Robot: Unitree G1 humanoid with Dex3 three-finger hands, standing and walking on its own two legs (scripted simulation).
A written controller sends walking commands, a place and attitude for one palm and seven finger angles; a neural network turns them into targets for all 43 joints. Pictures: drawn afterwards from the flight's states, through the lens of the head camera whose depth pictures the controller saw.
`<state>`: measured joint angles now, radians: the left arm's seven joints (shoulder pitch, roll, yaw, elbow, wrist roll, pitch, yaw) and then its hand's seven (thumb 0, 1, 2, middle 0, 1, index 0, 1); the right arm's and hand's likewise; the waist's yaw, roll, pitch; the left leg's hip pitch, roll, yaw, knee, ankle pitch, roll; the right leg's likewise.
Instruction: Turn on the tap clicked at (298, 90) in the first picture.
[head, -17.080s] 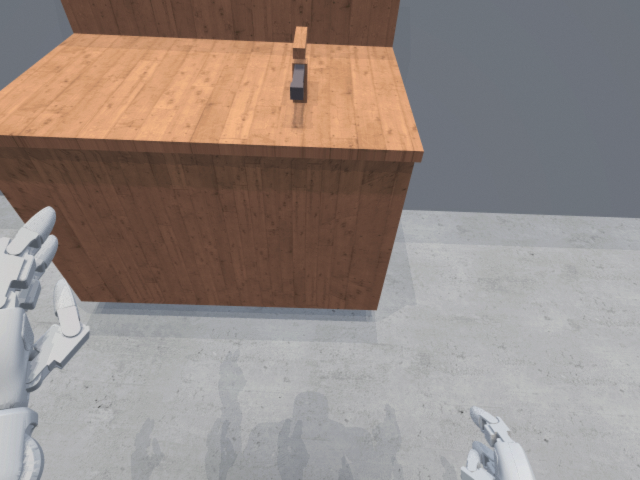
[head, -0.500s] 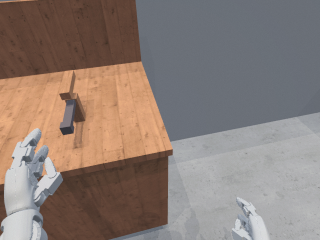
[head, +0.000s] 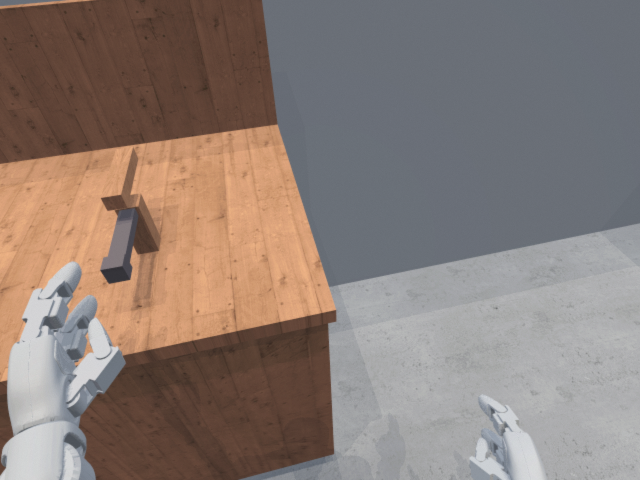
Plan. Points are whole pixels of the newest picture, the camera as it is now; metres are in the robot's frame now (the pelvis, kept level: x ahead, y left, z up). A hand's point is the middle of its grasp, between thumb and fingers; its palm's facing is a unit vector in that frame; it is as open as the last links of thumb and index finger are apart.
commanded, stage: turn the palm inward beside the body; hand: left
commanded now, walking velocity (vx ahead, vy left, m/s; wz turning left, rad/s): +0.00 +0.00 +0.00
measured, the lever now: (116, 268) +0.33 +0.33 +0.10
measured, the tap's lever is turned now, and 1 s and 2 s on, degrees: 0 0 0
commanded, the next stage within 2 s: reach beside the lever's end, fingers flat in 0.02 s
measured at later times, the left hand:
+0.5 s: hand (109, 339) +0.21 +0.25 +0.14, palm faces +0.53 -0.84 -0.10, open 7.4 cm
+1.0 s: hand (105, 320) +0.24 +0.28 +0.12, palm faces +0.55 -0.83 -0.10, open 7.5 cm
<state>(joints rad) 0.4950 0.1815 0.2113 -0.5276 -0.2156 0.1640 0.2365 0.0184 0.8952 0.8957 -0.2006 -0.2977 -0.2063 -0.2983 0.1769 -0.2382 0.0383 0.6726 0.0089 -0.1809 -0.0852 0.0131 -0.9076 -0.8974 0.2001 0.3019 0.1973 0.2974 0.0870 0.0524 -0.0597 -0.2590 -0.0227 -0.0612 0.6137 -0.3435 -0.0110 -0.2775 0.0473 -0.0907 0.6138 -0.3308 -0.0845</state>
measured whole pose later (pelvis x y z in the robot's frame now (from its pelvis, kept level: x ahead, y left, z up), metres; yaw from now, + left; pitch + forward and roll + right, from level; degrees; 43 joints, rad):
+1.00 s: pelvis -0.01 +0.02 +0.00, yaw -1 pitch +0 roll +0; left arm 0.22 0.22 0.30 -0.18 -0.21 0.09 0.22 0.02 0.90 0.90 -0.19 -0.26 -0.19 -0.26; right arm 0.15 -0.23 0.04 0.71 0.02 -0.16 -0.11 0.01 -0.91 -0.90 0.20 0.30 0.20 0.30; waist 0.06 0.04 -0.03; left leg -0.29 -0.03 -0.04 0.61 -0.32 0.01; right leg -0.31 0.04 -0.07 0.60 -0.30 -0.07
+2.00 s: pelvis -0.01 +0.02 -0.01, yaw -1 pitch +6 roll -1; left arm -0.08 0.37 0.53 0.36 -0.22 -0.12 0.05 0.02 0.90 0.90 -0.15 -0.15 -0.15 -0.15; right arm 0.24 -0.26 0.01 0.73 0.03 -0.16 -0.10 0.01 -0.91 -0.90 0.20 0.30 0.20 0.30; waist 0.02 0.04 -0.06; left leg -0.43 -0.03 -0.04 0.70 -0.36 0.02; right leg -0.44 0.04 -0.07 0.66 -0.32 -0.06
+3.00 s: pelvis -0.01 +0.02 -0.01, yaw -1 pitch +5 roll +0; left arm -0.06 0.28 0.43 0.27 -0.19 -0.09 0.14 0.01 0.90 0.90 -0.15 -0.15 -0.16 -0.15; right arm 0.22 -0.25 0.01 0.71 0.03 -0.13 -0.10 0.01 -0.91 -0.90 0.20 0.30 0.20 0.30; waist 0.02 0.04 -0.07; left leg -0.42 -0.03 -0.04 0.69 -0.36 0.02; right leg -0.43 0.04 -0.07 0.66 -0.32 -0.06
